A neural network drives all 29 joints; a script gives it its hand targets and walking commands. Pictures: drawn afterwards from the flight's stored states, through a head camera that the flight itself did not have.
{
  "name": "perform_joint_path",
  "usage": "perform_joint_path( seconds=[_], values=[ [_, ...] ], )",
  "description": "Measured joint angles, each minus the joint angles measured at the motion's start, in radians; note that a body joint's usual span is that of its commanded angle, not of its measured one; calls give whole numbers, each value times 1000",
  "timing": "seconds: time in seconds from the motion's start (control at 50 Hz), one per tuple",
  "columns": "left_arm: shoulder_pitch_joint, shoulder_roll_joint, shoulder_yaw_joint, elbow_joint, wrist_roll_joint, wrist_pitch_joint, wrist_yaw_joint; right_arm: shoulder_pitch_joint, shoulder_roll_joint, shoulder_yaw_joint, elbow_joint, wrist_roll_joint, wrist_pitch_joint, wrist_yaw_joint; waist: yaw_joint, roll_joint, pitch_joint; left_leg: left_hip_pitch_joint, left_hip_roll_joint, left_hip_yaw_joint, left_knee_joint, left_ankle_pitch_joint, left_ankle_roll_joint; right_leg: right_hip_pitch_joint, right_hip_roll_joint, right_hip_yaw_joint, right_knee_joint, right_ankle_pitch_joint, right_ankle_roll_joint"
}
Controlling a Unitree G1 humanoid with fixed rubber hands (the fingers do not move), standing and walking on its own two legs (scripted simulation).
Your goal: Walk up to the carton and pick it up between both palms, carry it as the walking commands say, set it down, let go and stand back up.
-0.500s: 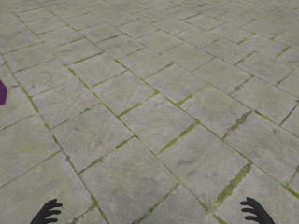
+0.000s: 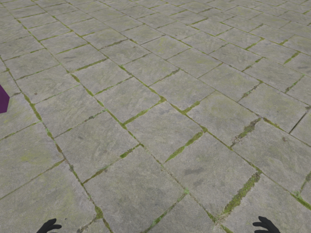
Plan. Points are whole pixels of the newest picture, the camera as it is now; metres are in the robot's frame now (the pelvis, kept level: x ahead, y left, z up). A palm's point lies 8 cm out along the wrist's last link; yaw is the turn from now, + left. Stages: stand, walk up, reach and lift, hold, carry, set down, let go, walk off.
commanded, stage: stand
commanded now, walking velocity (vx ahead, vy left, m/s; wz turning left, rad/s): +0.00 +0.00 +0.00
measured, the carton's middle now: out of the picture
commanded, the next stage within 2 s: walk up in 0.64 s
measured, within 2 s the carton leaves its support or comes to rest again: neither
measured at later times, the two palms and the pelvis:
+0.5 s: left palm out of the picture +0.10 +0.31 -0.10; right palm out of the picture +0.10 -0.31 -0.10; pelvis +0.00 +0.00 +0.00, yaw +0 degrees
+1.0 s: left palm out of the picture +0.07 +0.40 -0.06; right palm (270, 211) +0.20 -0.30 -0.07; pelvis +0.02 +0.02 +0.00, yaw +11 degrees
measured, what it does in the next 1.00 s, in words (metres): lifts its left foot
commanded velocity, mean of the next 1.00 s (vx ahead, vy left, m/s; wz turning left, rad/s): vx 0.00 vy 0.00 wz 0.00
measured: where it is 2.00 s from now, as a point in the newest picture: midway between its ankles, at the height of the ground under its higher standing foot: (102, 212)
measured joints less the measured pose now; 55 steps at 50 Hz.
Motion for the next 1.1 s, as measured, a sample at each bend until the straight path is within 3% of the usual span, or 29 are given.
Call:
perform_joint_path(
  seconds=[0.82,0.88,0.96,1.02,1.1],
  values=[
    [-8,5,-1,82,-2,12,5,-8,-5,-3,87,4,11,-5,1,-1,2,48,0,3,-89,40,-1,48,0,2,-90,41,2],
    [13,20,51,14,9,-17,0,40,-33,-35,-16,-23,43,60,-28,15,-15,-70,-4,-35,106,-88,32,25,-10,-60,-53,2,-18],
    [60,86,105,-67,19,-59,8,65,-82,-81,-94,-39,66,137,-26,20,-44,-285,43,-24,415,-91,2,45,-46,-148,-71,-15,-4],
    [88,139,131,-93,28,-72,10,48,-121,-104,-123,-29,69,177,-13,17,-49,-352,104,-10,406,-48,-15,87,-77,-197,-87,-31,17],
    [116,189,150,-106,39,-72,1,5,-147,-116,-154,-12,65,199,11,8,-54,-340,149,25,278,-8,-7,138,-130,-246,-62,-87,47]
  ],
)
